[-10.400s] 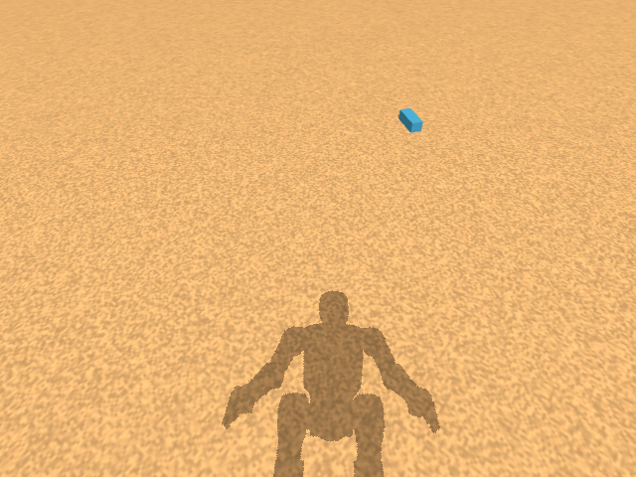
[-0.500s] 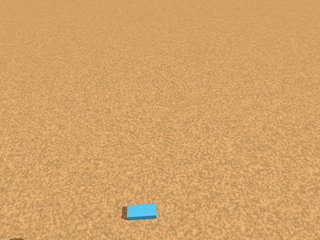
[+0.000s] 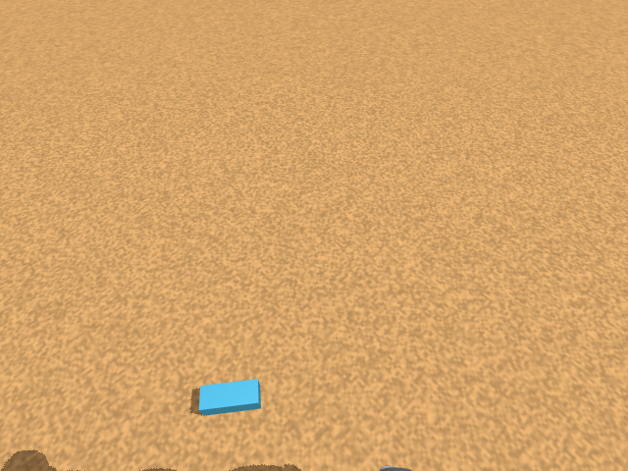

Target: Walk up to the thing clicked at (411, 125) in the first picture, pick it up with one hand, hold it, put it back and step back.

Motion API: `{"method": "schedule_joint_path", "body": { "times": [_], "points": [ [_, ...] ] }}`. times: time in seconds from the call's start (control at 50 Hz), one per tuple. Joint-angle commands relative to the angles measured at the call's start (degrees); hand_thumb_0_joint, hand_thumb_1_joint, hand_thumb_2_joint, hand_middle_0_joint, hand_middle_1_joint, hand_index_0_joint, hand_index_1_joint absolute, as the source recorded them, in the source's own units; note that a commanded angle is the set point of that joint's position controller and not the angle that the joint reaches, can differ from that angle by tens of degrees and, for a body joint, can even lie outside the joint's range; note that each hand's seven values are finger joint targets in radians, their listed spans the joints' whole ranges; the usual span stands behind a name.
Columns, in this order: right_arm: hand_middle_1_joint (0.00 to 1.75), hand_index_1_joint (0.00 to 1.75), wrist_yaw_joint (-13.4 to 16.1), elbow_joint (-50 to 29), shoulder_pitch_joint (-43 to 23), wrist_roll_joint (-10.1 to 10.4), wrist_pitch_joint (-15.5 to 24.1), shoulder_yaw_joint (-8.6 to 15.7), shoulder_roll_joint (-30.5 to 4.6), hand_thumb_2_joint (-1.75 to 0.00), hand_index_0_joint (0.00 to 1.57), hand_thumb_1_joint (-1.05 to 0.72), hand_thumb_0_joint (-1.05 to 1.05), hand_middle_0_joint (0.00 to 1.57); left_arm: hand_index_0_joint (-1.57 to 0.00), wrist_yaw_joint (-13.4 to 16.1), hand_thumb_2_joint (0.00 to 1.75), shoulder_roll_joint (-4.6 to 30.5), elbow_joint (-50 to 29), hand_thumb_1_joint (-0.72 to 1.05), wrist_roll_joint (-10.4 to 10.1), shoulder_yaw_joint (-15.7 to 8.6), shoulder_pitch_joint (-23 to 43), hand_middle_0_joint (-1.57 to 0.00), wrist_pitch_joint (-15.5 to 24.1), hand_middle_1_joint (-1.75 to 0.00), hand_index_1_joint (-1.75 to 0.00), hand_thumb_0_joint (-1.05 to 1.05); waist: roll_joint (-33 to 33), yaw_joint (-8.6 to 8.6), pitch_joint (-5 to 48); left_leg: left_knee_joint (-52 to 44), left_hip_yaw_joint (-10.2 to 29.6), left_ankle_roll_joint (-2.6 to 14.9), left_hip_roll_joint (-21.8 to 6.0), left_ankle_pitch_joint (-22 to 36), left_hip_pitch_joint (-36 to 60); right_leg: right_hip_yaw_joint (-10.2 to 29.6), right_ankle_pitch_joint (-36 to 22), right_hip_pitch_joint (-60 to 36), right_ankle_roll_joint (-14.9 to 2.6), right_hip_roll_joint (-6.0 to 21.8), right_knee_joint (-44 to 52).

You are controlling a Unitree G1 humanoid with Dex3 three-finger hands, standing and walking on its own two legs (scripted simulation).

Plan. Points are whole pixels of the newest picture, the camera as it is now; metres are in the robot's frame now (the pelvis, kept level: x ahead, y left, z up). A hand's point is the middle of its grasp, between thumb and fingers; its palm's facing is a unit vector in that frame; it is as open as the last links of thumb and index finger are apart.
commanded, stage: walk up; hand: left
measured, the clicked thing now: (230, 397) +0.41 +0.27 -0.71
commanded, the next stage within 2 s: stand in 1.96 s
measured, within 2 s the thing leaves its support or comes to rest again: neither
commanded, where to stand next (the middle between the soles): +0.05 +0.00 m, yaw +5 degrees
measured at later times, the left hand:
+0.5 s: hand out of the picture +0.13 +0.29 -0.13, palm faces +0.08 -0.90 -0.43, open 7.4 cm
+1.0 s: hand out of the picture +0.09 +0.28 -0.13, palm faces +0.07 -0.92 -0.38, open 7.4 cm
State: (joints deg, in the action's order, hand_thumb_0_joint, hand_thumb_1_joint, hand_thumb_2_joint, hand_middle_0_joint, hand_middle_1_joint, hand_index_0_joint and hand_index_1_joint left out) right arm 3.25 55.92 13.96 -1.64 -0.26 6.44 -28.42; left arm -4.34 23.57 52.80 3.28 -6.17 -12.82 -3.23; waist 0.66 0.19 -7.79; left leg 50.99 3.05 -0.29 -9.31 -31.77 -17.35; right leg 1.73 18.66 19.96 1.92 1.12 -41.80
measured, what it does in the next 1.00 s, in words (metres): steps on the spot: left foot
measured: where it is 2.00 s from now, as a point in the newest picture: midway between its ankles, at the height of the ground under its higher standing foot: outside the picture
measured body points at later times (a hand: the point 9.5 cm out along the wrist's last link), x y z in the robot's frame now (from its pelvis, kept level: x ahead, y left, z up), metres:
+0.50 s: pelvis +0.04 +0.00 +0.01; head +0.09 +0.01 +0.45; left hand +0.12 +0.34 -0.10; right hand +0.17 -0.30 -0.11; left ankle +0.05 +0.11 -0.71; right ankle +0.03 -0.14 -0.69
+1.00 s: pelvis +0.02 +0.00 +0.02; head +0.04 +0.01 +0.47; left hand +0.08 +0.33 -0.10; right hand +0.15 -0.29 -0.10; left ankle +0.05 +0.12 -0.71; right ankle +0.04 -0.13 -0.71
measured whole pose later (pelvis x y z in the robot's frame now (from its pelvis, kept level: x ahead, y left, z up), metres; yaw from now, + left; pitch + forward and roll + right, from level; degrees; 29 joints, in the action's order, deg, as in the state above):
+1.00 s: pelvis +0.02 +0.00 +0.02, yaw +5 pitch -3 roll -1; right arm -2.1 56.3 5.9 -0.4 -1.6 1.7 -21.2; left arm 0.5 22.1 58.4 0.5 -0.4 -6.5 1.3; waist 0.5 0.7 -5.8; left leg 32.8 1.8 0.7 0.9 -14.1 -15.9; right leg -1.0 16.2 12.9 1.2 2.0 -32.0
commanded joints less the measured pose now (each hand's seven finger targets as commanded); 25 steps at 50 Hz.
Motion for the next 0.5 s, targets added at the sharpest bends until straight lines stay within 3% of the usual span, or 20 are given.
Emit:
{"method": "schedule_joint_path", "body": {
  "times": [0.0, 0.04, 0.08, 0.1, 0.12, 0.14, 0.16, 0.18, 0.22, 0.26, 0.28, 0.3, 0.32, 0.34, 0.36, 0.38, 0.4, 0.44, 0.48],
  "points": [
    [0.30, 0.30, -0.2, -4.9, -0.1, 1.8, 1.5, 0.2, -8.4, -0.90, 0.20, -0.90, 0.00, 0.20, -0.20, 2.7, 0.90, 17.9, -5.8, 0.90, -0.6, -3.3, 1.8, -0.20, 2.0, -0.30, -0.30, 0.00, -8.6, 1.65, 2.1, 15.6, 4.4, 1.69, 6.2, -1.2, -12.4, 25.8, 15.6, -3.3, -15.22, 15.3, 28.2],
    [0.30, 0.30, -0.8, -3.0, 4.5, 2.3, 1.3, -0.7, -6.8, -0.90, 0.20, -0.90, 0.00, 0.20, -0.20, 3.8, 0.90, 14.3, -5.2, 0.90, -1.4, -2.2, 3.3, -0.20, 3.1, -0.30, -0.30, 0.00, -8.5, -0.56, 5.0, 10.1, 4.5, 1.66, 5.0, 2.6, -11.7, 16.5, 10.2, -6.8, -12.36, 11.7, 23.1],
    [0.30, 0.30, -1.5, -3.6, 4.8, 1.3, 0.7, -1.1, -5.9, -0.90, 0.20, -0.90, 0.00, 0.20, -0.20, 4.4, 0.90, 14.0, -4.8, 0.90, -1.6, -1.9, 1.0, -0.20, 4.4, -0.30, -0.30, 0.00, -6.4, 0.32, 6.1, 4.8, 4.6, 1.72, 5.5, 2.3, -9.7, 17.9, 0.8, -8.6, -14.30, 14.8, 21.1],
    [0.30, 0.30, -1.7, -4.3, 3.0, 0.9, 0.5, -1.2, -5.7, -0.90, 0.20, -0.90, 0.00, 0.20, -0.20, 4.8, 0.90, 14.1, -4.5, 0.90, -1.8, -1.9, -0.9, -0.20, 4.9, -0.30, -0.30, 0.00, -4.7, 1.40, 6.2, 1.3, 4.9, 1.74, 5.6, 1.4, -9.8, 18.8, -6.8, -10.5, -15.43, 16.5, 19.7],
    [0.30, 0.30, -1.8, -5.4, 2.4, 0.4, 0.2, -1.0, -5.9, -0.90, 0.20, -0.90, 0.00, 0.20, -0.20, 5.2, 0.90, 15.6, -4.8, 0.90, -1.8, -2.2, -0.4, -0.20, 5.3, -0.30, -0.30, 0.00, -4.8, 1.00, 5.8, 0.3, 6.0, 1.78, 4.7, 1.9, -9.4, 19.6, -14.9, -10.0, -16.51, 19.1, 18.3],
    [0.30, 0.30, -1.9, -6.0, 0.7, 0.0, 0.1, -0.6, -6.4, -0.90, 0.20, -0.90, 0.00, 0.20, -0.20, 5.6, 0.90, 15.4, -4.7, 0.90, -2.1, -2.0, -1.5, -0.20, 5.6, -0.30, -0.30, 0.00, -2.6, 1.98, 5.2, -0.2, 5.0, 1.68, 5.7, 1.3, -9.5, 18.7, -22.3, -10.1, -17.56, 19.8, 16.9],
    [0.30, 0.30, -2.2, -7.1, 0.2, -0.1, -0.1, -0.3, -6.5, -0.90, 0.20, -0.90, 0.00, 0.20, -0.20, 5.9, 0.90, 16.1, -5.2, 0.90, -2.2, -1.9, -1.3, -0.20, 5.9, -0.30, -0.30, 0.00, -3.9, 1.64, 5.4, -1.1, 4.7, 1.83, 5.4, 2.1, -9.8, 18.4, -30.5, -10.9, -18.29, 21.2, 15.1],
    [0.30, 0.30, -2.5, -7.6, 0.1, -0.2, -0.2, 0.0, -6.9, -0.90, 0.20, -0.90, 0.00, 0.20, -0.20, 6.1, 0.90, 16.1, -5.3, 0.90, -2.4, -1.7, -1.5, -0.20, 6.1, -0.30, -0.30, 0.00, -3.7, 1.80, 5.8, -0.9, 3.4, 1.79, 6.2, 2.8, -9.0, 17.0, -36.2, -10.8, -18.36, 21.2, 13.7],
    [0.30, 0.30, -3.1, -8.7, 0.7, -0.3, -0.3, 0.4, -6.5, -0.90, 0.20, -0.90, 0.00, 0.20, -0.20, 6.6, 0.90, 16.2, -6.1, 0.90, -2.8, -1.3, -0.5, -0.20, 6.3, -0.30, -0.30, 0.00, -6.0, 0.82, 7.3, -2.7, 1.2, 2.19, 6.9, 4.7, -8.1, 14.6, -41.7, -11.8, -17.39, 20.5, 11.2],
    [0.30, 0.30, -3.5, -8.7, 2.5, -0.3, -0.2, 0.9, -6.2, -0.90, 0.20, -0.90, 0.00, 0.20, -0.20, 6.8, 0.90, 16.0, -7.1, 0.90, -3.1, -0.8, 2.6, -0.20, 6.1, -0.30, -0.30, 0.00, -6.5, -1.35, 8.7, -8.1, -1.0, 2.64, 7.6, 10.0, -2.5, 11.0, -39.4, -7.8, -15.05, 18.9, 8.2],
    [0.30, 0.30, -3.6, -8.4, 3.5, -0.1, 0.1, 1.2, -6.0, -0.90, 0.20, -0.90, 0.00, 0.20, -0.20, 6.8, 0.90, 15.2, -7.6, 0.90, -3.2, -0.3, 3.9, -0.20, 5.8, -0.30, -0.30, 0.00, -6.2, -2.39, 9.2, -14.3, -2.0, 3.24, 8.6, 14.5, 1.6, 7.9, -36.8, -5.7, -12.62, 16.3, 5.1],
    [0.30, 0.30, -3.5, -8.2, 4.0, -0.2, 0.6, 1.6, -6.7, -0.90, 0.20, -0.90, 0.00, 0.20, -0.20, 6.8, 0.90, 14.0, -7.6, 0.90, -3.5, 0.2, 4.0, -0.20, 5.5, -0.30, -0.30, 0.00, -3.6, -2.57, 10.1, -19.3, 0.3, 4.17, 7.8, 27.0, 5.7, 4.5, -31.1, -3.1, -9.25, 12.4, 0.9],
    [0.30, 0.30, -3.3, -9.2, 2.9, -0.5, 0.9, 2.4, -9.7, -0.90, 0.20, -0.90, 0.00, 0.20, -0.20, 6.7, 0.90, 11.0, -8.1, 0.90, -3.9, 0.8, 3.4, -0.20, 5.3, -0.30, -0.30, 0.00, 4.6, -1.73, 12.4, -22.1, 12.4, 7.76, 0.2, 38.3, 9.6, -0.8, -21.6, 1.3, -5.11, 5.5, -7.6],
    [0.30, 0.30, -3.3, -10.8, -0.5, 0.0, 1.2, 2.1, -10.8, -0.90, 0.20, -0.90, 0.00, 0.20, -0.20, 6.7, 0.90, 8.8, -7.6, 0.90, -4.4, 1.4, 2.9, -0.20, 4.8, -0.30, -0.30, 0.00, 8.0, -0.41, 12.2, -24.0, 21.9, 13.42, -6.5, 41.1, 9.9, -4.4, 0.8, 4.7, -2.63, -0.8, -10.7],
    [0.30, 0.30, -3.6, -10.4, -0.7, 0.5, 1.2, 2.0, -11.1, -0.90, 0.20, -0.90, 0.00, 0.20, -0.20, 7.0, 0.90, 11.0, -6.1, 0.90, -3.9, 0.7, 3.2, -0.20, 4.3, -0.30, -0.30, 0.00, 9.0, -1.48, 12.1, -24.7, 24.9, 18.20, -10.0, 39.5, 5.3, -1.0, 19.8, 1.1, -3.00, -0.5, -13.9],
    [0.30, 0.30, -3.5, -9.9, -0.4, 0.4, 1.1, 1.8, -9.6, -0.90, 0.20, -0.90, 0.00, 0.20, -0.20, 6.8, 0.90, 11.1, -5.7, 0.90, -3.9, 0.9, 4.0, -0.20, 4.3, -0.30, -0.30, 0.00, 6.3, -1.37, 10.1, -25.2, 22.9, 17.72, -8.6, 39.3, 3.7, 0.5, 20.6, 0.6, -3.31, 0.5, -13.1],
    [0.30, 0.30, -3.3, -10.1, -1.2, 0.2, 0.8, 1.2, -8.5, -0.90, 0.20, -0.90, 0.00, 0.20, -0.20, 6.5, 0.90, 10.2, -5.5, 0.90, -3.7, 1.0, 3.8, -0.20, 4.5, -0.30, -0.30, 0.00, 5.9, -0.81, 9.1, -24.1, 18.6, 16.01, -6.7, 41.0, 4.7, 0.7, 20.2, 2.0, -3.63, 0.6, -10.7],
    [0.30, 0.30, -2.8, -11.0, -3.9, 0.6, 1.0, 0.3, -7.2, -0.90, 0.20, -0.90, 0.00, 0.20, -0.20, 6.3, 0.90, 9.7, -4.3, 0.90, -3.8, 1.1, 2.0, -0.20, 4.9, -0.30, -0.30, 0.00, 5.0, 0.19, 10.8, -19.1, 13.2, 13.00, -4.3, 48.8, 7.6, -0.5, 12.7, 1.8, -3.57, 1.0, -6.8],
    [0.30, 0.30, -2.8, -10.4, -6.1, 1.4, 0.8, -0.2, -6.9, -0.90, 0.20, -0.90, 0.00, 0.20, -0.20, 6.3, 0.90, 8.3, -2.7, 0.90, -3.8, 1.5, -0.1, -0.20, 5.5, -0.30, -0.30, 0.00, 5.2, 2.03, 12.7, -15.1, 9.0, 10.18, -1.9, 48.2, 7.7, -2.8, 1.4, -4.8, -3.07, 0.0, 8.0]
  ]
}}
